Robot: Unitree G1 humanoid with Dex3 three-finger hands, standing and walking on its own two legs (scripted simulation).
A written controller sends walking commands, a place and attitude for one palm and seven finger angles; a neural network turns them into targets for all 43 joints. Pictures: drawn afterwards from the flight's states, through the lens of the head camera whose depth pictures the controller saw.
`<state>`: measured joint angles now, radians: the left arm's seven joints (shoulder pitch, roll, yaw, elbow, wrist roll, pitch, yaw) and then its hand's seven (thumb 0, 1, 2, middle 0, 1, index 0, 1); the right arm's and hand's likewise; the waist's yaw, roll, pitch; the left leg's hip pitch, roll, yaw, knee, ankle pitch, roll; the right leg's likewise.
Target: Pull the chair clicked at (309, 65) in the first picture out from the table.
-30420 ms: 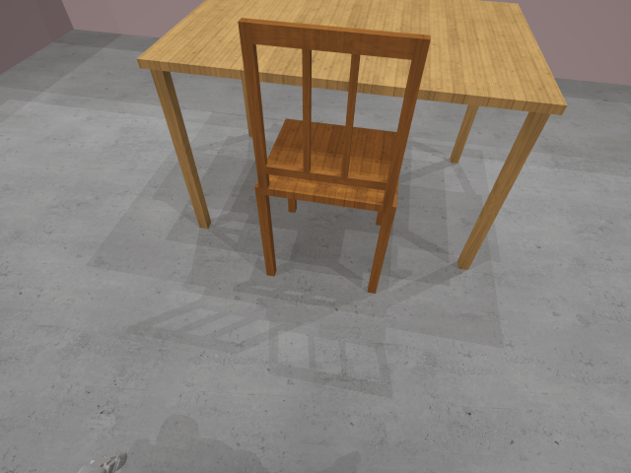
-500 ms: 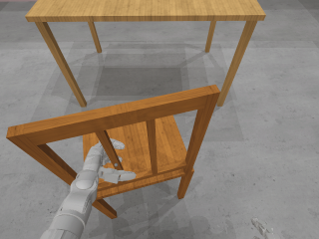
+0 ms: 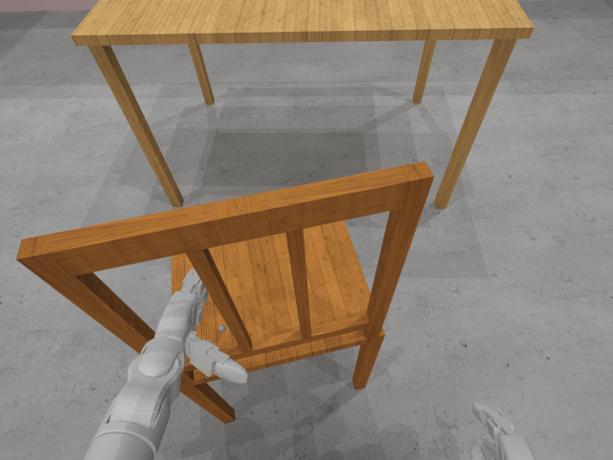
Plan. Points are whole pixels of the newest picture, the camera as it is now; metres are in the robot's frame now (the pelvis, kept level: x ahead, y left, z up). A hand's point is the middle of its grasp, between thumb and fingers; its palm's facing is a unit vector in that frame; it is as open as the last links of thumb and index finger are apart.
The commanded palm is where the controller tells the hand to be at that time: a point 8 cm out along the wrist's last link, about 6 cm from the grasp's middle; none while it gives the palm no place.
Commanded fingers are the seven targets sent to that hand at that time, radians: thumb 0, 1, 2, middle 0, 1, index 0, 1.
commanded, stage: draw the fingers out of the gap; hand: left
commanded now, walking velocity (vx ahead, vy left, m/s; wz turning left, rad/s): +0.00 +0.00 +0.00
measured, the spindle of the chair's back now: (227, 308) +0.33 +0.13 -0.03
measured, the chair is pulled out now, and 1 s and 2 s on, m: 0.59 0.59 0.59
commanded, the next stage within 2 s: draw the hand back to the body in 0.76 s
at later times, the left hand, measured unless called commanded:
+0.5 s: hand (198, 384) +0.22 +0.15 -0.04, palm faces -0.09 -0.98 -0.19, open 17.5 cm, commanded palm +0.20 +0.20 -0.01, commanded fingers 0.00 -0.55 0.20 0.00 0.00 0.00 0.00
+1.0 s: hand (187, 434) +0.16 +0.14 +0.00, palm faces +0.04 -1.00 -0.06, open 17.5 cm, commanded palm +0.14 +0.20 +0.01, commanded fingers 0.00 -0.55 0.20 0.00 0.00 0.00 0.00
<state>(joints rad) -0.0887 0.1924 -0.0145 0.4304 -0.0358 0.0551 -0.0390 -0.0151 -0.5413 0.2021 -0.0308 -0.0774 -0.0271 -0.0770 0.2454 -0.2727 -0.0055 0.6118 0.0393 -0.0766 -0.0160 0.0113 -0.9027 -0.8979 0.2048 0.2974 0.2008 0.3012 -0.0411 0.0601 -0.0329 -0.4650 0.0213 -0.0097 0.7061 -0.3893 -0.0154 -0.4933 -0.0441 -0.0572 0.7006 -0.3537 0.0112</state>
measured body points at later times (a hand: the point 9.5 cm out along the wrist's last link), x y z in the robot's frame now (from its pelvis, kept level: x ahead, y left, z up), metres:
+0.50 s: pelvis -0.01 +0.00 -0.01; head +0.04 -0.02 +0.44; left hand +0.23 +0.20 -0.02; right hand +0.16 -0.25 -0.10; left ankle -0.02 +0.13 -0.72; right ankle -0.01 -0.12 -0.72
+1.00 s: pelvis -0.02 +0.00 -0.02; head +0.03 -0.02 +0.43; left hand +0.16 +0.20 +0.01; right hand +0.18 -0.23 -0.09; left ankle -0.02 +0.13 -0.72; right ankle -0.01 -0.12 -0.72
